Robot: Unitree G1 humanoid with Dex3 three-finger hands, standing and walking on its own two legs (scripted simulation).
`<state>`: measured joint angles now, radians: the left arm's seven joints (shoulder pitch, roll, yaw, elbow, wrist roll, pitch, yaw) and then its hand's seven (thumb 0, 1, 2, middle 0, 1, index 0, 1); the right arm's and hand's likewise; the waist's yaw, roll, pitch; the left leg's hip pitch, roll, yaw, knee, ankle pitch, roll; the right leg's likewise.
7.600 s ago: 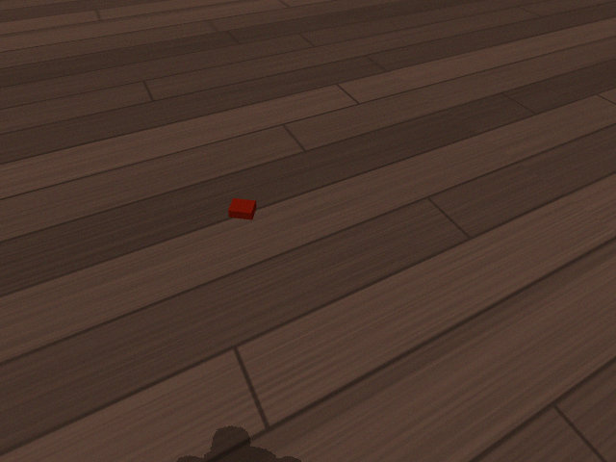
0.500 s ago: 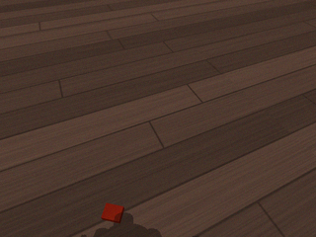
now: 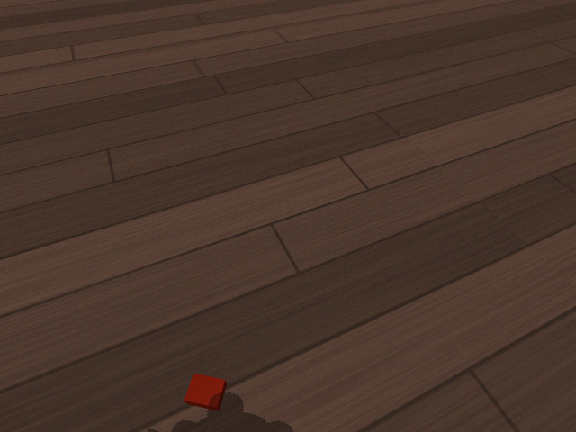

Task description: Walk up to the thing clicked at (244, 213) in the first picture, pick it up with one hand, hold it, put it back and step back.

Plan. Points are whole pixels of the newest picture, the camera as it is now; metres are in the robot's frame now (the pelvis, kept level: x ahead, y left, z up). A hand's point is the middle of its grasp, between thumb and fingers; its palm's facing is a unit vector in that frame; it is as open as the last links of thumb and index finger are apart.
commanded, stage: stand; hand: left
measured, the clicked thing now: (206, 391) +0.38 +0.26 -0.76
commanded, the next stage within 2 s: walk up in 0.20 s
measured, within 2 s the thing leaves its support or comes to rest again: neither
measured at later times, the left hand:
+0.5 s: hand out of the picture +0.07 +0.25 -0.15, palm faces +0.00 -0.94 -0.35, open 7.3 cm
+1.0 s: hand out of the picture +0.04 +0.26 -0.16, palm faces +0.00 -0.94 -0.33, open 7.3 cm
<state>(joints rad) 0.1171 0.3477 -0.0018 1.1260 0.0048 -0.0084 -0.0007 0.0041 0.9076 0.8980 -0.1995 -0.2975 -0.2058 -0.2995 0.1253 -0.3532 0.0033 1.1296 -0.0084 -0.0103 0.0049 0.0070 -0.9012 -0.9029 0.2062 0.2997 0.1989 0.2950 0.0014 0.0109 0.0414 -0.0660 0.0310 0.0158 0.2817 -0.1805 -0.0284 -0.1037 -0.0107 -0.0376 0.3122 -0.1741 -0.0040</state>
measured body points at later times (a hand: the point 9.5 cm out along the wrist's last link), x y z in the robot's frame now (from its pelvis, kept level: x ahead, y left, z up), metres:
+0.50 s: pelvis -0.02 +0.00 +0.00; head +0.00 +0.00 +0.45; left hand +0.07 +0.30 -0.13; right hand +0.06 -0.30 -0.14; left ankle -0.02 +0.14 -0.75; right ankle +0.00 -0.11 -0.75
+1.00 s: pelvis -0.03 +0.01 +0.00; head -0.01 +0.01 +0.45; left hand +0.04 +0.31 -0.14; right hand +0.04 -0.29 -0.14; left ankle -0.02 +0.14 -0.75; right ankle +0.00 -0.11 -0.75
